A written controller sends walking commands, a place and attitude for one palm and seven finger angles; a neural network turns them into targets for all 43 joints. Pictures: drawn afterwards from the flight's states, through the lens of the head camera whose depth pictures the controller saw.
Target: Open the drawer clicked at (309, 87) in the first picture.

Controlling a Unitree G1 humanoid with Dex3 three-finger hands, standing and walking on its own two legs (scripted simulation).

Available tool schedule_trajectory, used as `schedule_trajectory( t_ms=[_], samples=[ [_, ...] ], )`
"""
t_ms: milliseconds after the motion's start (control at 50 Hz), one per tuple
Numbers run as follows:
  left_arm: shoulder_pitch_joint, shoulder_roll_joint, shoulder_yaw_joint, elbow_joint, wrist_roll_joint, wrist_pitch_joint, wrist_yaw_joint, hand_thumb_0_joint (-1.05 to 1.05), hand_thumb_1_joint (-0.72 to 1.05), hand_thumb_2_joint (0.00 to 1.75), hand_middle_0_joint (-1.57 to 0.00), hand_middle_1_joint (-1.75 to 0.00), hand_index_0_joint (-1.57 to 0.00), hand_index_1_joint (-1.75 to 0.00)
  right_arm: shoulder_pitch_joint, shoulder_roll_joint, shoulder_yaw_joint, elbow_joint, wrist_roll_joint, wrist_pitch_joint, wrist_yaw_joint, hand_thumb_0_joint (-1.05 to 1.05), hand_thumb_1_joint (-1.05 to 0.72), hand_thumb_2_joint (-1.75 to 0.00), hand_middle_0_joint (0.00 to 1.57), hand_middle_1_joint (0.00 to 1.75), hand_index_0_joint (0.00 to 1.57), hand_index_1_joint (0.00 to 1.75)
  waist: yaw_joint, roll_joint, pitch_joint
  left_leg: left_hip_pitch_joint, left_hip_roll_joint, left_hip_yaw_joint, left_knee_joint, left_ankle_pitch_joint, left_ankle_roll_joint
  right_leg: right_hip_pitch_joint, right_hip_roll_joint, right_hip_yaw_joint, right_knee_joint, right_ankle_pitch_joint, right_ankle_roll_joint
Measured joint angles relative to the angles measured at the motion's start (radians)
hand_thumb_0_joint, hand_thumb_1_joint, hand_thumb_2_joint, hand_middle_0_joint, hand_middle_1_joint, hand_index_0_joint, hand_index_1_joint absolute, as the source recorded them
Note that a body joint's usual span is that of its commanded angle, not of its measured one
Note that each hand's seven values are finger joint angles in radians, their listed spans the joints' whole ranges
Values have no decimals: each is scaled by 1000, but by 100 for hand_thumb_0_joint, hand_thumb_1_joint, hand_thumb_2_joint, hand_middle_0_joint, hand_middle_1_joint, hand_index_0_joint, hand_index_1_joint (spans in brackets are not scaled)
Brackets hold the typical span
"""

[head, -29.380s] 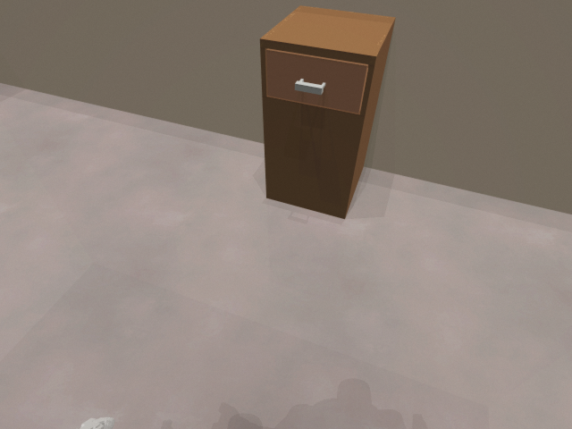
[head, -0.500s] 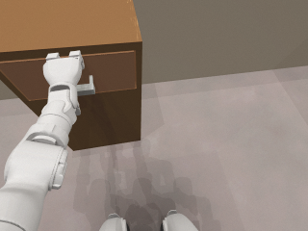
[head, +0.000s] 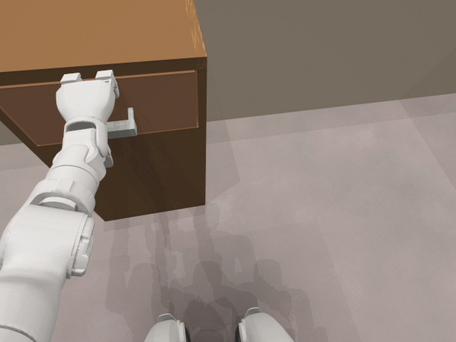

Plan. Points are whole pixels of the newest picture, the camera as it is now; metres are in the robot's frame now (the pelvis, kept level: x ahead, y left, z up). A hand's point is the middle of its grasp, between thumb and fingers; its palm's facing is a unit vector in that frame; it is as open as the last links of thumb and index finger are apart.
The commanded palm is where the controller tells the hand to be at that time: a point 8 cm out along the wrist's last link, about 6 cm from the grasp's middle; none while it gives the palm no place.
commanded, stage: re-aim the fingers above the handle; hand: left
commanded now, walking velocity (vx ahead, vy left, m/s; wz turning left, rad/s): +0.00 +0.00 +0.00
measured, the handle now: (110, 122) +0.57 +0.18 -0.04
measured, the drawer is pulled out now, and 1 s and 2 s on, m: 0.00 0.00 0.00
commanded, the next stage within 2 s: lower the fingers behind the handle in 0.26 s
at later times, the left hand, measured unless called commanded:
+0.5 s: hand (99, 120) +0.53 +0.18 +0.02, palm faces -0.02 -0.01 -1.00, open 13.6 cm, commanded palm +0.53 +0.17 +0.05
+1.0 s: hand (100, 121) +0.53 +0.18 +0.01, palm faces +0.04 +0.00 -1.00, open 13.6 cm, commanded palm +0.53 +0.17 +0.02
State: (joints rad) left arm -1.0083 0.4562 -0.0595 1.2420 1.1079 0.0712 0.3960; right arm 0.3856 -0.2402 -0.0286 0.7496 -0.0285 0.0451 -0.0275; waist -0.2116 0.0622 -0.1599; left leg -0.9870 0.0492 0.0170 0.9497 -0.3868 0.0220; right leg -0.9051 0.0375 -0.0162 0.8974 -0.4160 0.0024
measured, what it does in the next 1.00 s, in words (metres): stands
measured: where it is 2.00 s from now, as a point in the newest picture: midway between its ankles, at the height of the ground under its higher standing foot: outside the picture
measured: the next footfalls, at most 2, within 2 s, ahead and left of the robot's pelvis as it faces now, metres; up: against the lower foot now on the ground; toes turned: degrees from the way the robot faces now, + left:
none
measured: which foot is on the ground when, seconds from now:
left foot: down 0.00-1.00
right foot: down 0.00-1.00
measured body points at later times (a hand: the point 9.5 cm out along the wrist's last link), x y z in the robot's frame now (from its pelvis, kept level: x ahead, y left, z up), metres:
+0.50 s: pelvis -0.01 +0.00 -0.01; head +0.12 +0.01 +0.43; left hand +0.52 +0.18 +0.07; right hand -0.04 -0.27 -0.12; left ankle +0.02 +0.10 -0.68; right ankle +0.00 -0.13 -0.68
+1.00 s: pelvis -0.04 +0.00 -0.04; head +0.10 +0.02 +0.39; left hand +0.52 +0.17 +0.07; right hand -0.07 -0.27 -0.15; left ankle +0.02 +0.10 -0.68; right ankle +0.00 -0.13 -0.68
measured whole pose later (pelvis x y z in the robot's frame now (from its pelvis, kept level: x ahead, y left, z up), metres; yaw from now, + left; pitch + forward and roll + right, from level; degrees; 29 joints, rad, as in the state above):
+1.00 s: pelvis -0.04 +0.00 -0.04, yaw +0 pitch +27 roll -4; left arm -1.20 0.51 -0.09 1.34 1.14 0.12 0.41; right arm 0.37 -0.25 0.01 0.72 -0.03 0.04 -0.03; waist -0.25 0.06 -0.16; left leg -1.22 0.04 -0.01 1.13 -0.40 0.03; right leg -1.13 0.03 -0.04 1.09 -0.44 0.00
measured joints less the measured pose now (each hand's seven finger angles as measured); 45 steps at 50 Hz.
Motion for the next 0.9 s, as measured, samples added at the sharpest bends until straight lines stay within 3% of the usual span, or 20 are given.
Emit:
schedule_trajectory(
  t_ms=[480,900],
  samples=[
    [-45,-1,-19,41,2,12,15,0,-49,30,-34,-121,-36,-122,-5,4,10,-4,-3,-6,-5,0,-91,-90,20,30,20,30,-6,0,-1,-33,-4,-10,22,2,0,-29,-3,-9,23,-3,0],
    [-157,29,-26,92,21,44,28,0,-49,30,-34,-122,-33,-129,-15,-3,33,-20,-4,-7,1,0,-91,-90,20,30,20,30,-31,0,-5,-179,-4,-23,144,-8,4,-172,-4,-22,151,-21,0]
  ],
)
